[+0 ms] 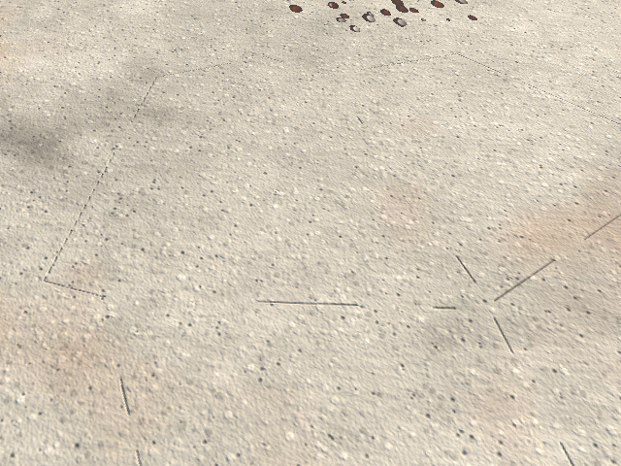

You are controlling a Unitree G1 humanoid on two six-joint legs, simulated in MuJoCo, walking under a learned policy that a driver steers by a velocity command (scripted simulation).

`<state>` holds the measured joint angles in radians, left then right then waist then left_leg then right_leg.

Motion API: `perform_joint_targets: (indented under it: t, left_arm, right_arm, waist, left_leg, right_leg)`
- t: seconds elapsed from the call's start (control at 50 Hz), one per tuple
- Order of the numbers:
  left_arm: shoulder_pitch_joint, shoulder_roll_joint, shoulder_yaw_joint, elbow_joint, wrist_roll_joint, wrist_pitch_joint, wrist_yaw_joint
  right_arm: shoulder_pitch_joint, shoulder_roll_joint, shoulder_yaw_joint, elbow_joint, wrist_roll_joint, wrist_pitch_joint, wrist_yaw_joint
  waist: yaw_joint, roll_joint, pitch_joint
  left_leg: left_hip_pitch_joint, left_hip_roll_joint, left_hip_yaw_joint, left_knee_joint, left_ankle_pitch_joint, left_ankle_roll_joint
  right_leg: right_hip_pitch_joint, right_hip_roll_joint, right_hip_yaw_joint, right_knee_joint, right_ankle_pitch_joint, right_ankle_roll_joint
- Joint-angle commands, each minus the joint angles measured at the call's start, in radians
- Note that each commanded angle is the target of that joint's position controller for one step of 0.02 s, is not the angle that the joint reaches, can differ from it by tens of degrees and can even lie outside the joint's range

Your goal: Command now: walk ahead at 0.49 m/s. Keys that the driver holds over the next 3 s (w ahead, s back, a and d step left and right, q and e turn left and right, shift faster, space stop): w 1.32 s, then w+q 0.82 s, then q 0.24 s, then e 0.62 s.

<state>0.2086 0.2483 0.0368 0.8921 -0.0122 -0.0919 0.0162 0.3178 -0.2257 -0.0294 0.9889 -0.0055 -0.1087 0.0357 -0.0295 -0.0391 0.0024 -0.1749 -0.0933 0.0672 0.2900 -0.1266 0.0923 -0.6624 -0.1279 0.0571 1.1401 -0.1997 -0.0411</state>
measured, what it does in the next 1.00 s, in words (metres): walks ahead: right foot, then left foot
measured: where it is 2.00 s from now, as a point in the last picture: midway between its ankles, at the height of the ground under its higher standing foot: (317, 269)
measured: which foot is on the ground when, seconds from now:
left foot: down 0.00-0.32, up 0.34-0.84, down 0.86-1.00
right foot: up 0.00-0.28, down 0.30-0.88, up 0.90-1.00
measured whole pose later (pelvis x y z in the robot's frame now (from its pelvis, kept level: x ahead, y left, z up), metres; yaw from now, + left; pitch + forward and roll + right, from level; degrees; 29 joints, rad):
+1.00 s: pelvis +0.55 -0.01 -0.01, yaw +1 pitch +1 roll +0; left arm 0.30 0.26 0.05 0.96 -0.02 -0.10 0.00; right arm 0.18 -0.24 -0.05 0.91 0.00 -0.10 0.03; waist 0.00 -0.03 0.03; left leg -0.34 -0.03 0.06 0.46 -0.15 0.07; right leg -0.43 -0.06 0.03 1.19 -0.35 -0.05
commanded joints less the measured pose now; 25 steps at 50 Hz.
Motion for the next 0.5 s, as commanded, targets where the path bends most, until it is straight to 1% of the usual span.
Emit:
perform_joint_targets:
  t: [0.02, 0.06, 0.1, 0.16, 0.2, 0.22, 0.24, 0.26, 0.28, 0.3, 0.32, 0.34, 0.36, 0.38, 0.4, 0.42, 0.44, 0.46, 0.48, 0.5]
  left_arm:
    - [0.035, 0.047, 0.014, -0.042, 0.013, 0.003, 0.007]
    - [-0.051, 0.037, 0.011, -0.066, 0.009, -0.004, 0.002]
    - [-0.128, 0.029, 0.007, -0.085, 0.003, -0.009, -0.006]
    - [-0.215, 0.033, 0.002, -0.113, -0.007, -0.012, -0.023]
    - [-0.249, 0.043, 0.003, -0.134, -0.010, -0.018, -0.036]
    - [-0.249, 0.053, 0.005, -0.140, -0.010, -0.022, -0.042]
    - [-0.226, 0.065, 0.010, -0.140, -0.010, -0.027, -0.046]
    - [-0.172, 0.084, 0.019, -0.129, -0.009, -0.031, -0.048]
    - [-0.046, 0.119, 0.041, -0.091, -0.007, -0.033, -0.045]
    - [0.158, 0.190, 0.068, -0.039, -0.001, -0.035, -0.037]
    - [0.294, 0.307, 0.097, -0.012, 0.015, -0.027, -0.035]
    - [0.310, 0.230, 0.075, -0.008, 0.012, -0.026, -0.039]
    - [0.218, 0.167, 0.054, -0.023, 0.007, -0.028, -0.039]
    - [0.117, 0.130, 0.041, -0.048, 0.005, -0.026, -0.039]
    - [0.049, 0.098, 0.030, -0.059, 0.008, -0.024, -0.044]
    - [0.018, 0.074, 0.022, -0.059, 0.014, -0.027, -0.049]
    - [0.017, 0.065, 0.020, -0.049, 0.018, -0.028, -0.053]
    - [0.035, 0.072, 0.023, -0.036, 0.017, -0.031, -0.053]
    - [0.055, 0.086, 0.026, -0.023, 0.017, -0.033, -0.050]
    - [0.074, 0.100, 0.030, -0.012, 0.018, -0.034, -0.046]
  right_arm:
    - [-0.040, -0.132, -0.021, -0.055, 0.001, -0.018, -0.020]
    - [0.001, -0.144, -0.023, -0.048, 0.009, -0.010, -0.031]
    - [0.041, -0.160, -0.025, -0.038, 0.017, -0.005, -0.035]
    - [0.096, -0.169, -0.029, -0.016, 0.026, 0.006, -0.036]
    - [0.114, -0.170, -0.032, -0.005, 0.027, 0.016, -0.038]
    - [0.113, -0.175, -0.035, -0.003, 0.027, 0.022, -0.039]
    - [0.105, -0.182, -0.038, -0.003, 0.027, 0.027, -0.040]
    - [0.085, -0.189, -0.040, -0.007, 0.027, 0.033, -0.041]
    - [0.067, -0.177, -0.035, -0.013, 0.022, 0.038, -0.040]
    - [0.057, -0.138, -0.018, -0.033, 0.008, 0.038, -0.040]
    - [0.159, -0.023, 0.018, -0.051, 0.004, 0.017, -0.030]
    - [0.161, -0.056, 0.013, -0.036, 0.020, -0.011, -0.025]
    - [0.069, -0.155, -0.013, -0.062, 0.047, -0.026, -0.021]
    - [0.002, -0.163, -0.015, -0.080, 0.049, -0.028, -0.025]
    - [-0.033, -0.149, -0.019, -0.085, 0.035, -0.022, -0.031]
    - [-0.025, -0.135, -0.025, -0.084, 0.025, -0.007, -0.036]
    - [-0.005, -0.110, -0.024, -0.077, 0.023, 0.008, -0.037]
    - [0.011, -0.089, -0.022, -0.072, 0.021, 0.019, -0.038]
    - [0.006, -0.085, -0.024, -0.076, 0.019, 0.026, -0.040]
    - [-0.021, -0.088, -0.026, -0.087, 0.016, 0.029, -0.042]
  waist:
    - [0.047, 0.075, 0.054]
    - [0.017, 0.072, 0.052]
    - [-0.012, 0.076, 0.053]
    - [-0.046, 0.086, 0.071]
    - [-0.048, 0.091, 0.081]
    - [-0.041, 0.096, 0.078]
    - [-0.022, 0.104, 0.067]
    - [0.015, 0.115, 0.038]
    - [0.080, 0.107, -0.034]
    - [0.157, 0.055, -0.178]
    - [0.143, -0.194, -0.325]
    - [0.148, -0.223, -0.391]
    - [0.130, -0.151, -0.240]
    - [0.099, -0.078, -0.155]
    - [0.071, -0.021, -0.088]
    - [0.038, -0.032, -0.055]
    - [0.020, -0.046, -0.043]
    - [0.011, -0.042, -0.035]
    - [0.004, -0.035, -0.022]
    - [0.005, -0.024, -0.009]
  left_leg:
    - [-0.107, 0.279, -0.208, -0.207, 0.069, 0.171]
    - [-0.057, 0.270, -0.183, -0.199, 0.088, 0.146]
    - [-0.016, 0.264, -0.160, -0.190, 0.084, 0.127]
    - [0.073, 0.294, -0.165, -0.158, 0.057, 0.121]
    - [0.145, 0.327, -0.179, -0.118, 0.058, 0.113]
    - [0.172, 0.342, -0.187, -0.095, 0.070, 0.106]
    - [0.189, 0.351, -0.193, -0.064, 0.108, 0.097]
    - [0.191, 0.345, -0.184, -0.002, 0.223, 0.084]
    - [0.172, 0.298, -0.144, 0.149, 0.388, 0.061]
    - [0.032, 0.237, -0.087, 0.419, 0.360, 0.026]
    - [-0.394, 0.068, -0.010, 0.832, -0.014, -0.056]
    - [-0.543, 0.043, -0.165, 0.998, -0.420, -0.046]
    - [-0.628, 0.108, -0.186, 1.060, -0.363, -0.023]
    - [-0.609, 0.166, -0.156, 1.029, -0.264, -0.016]
    - [-0.569, 0.200, -0.139, 0.963, -0.191, -0.022]
    - [-0.508, 0.230, -0.142, 0.902, -0.142, -0.026]
    - [-0.460, 0.235, -0.136, 0.875, -0.114, -0.032]
    - [-0.445, 0.235, -0.126, 0.857, -0.096, -0.039]
    - [-0.460, 0.236, -0.122, 0.833, -0.070, -0.047]
    - [-0.491, 0.239, -0.121, 0.796, -0.034, -0.054]
  right_leg:
    - [-0.021, -0.042, 0.001, -0.140, 0.161, 0.028]
    - [-0.023, -0.026, -0.013, -0.302, 0.257, 0.030]
    - [0.010, 0.003, -0.037, -0.431, 0.307, 0.036]
    - [0.015, 0.024, -0.048, -0.534, 0.282, 0.037]
    - [0.008, 0.032, -0.043, -0.583, 0.218, 0.017]
    - [0.024, 0.038, -0.045, -0.604, 0.176, 0.003]
    - [0.065, 0.049, -0.052, -0.624, 0.136, -0.011]
    - [0.152, 0.073, -0.073, -0.645, 0.108, -0.028]
    - [0.320, 0.107, -0.100, -0.667, 0.100, -0.053]
    - [0.613, 0.023, -0.006, -0.639, 0.125, -0.108]
    - [1.024, -0.229, 0.426, -0.695, 0.017, -0.264]
    - [1.071, -0.284, 0.688, -0.835, -0.066, -0.301]
    - [0.948, -0.251, 0.550, -0.843, -0.071, -0.243]
    - [0.800, -0.211, 0.400, -0.860, 0.003, -0.208]
    - [0.667, -0.166, 0.300, -0.900, 0.073, -0.191]
    - [0.578, -0.126, 0.223, -0.936, 0.115, -0.171]
    - [0.525, -0.103, 0.181, -0.964, 0.141, -0.169]
    - [0.501, -0.092, 0.147, -0.980, 0.194, -0.177]
    - [0.494, -0.088, 0.118, -0.992, 0.245, -0.184]
    - [0.500, -0.087, 0.099, -1.000, 0.284, -0.188]
Next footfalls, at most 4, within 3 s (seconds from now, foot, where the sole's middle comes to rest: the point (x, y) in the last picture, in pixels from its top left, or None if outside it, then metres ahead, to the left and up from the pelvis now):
0.30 right None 0.34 -0.17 -0.78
0.86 left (282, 408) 0.65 0.07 -0.78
1.42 right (372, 293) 0.97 -0.16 -0.78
1.98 left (260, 229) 1.20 0.14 -0.78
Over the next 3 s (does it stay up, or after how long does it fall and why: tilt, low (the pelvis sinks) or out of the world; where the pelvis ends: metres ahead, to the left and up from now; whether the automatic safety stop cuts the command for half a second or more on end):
stays up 1.35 0.15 0.00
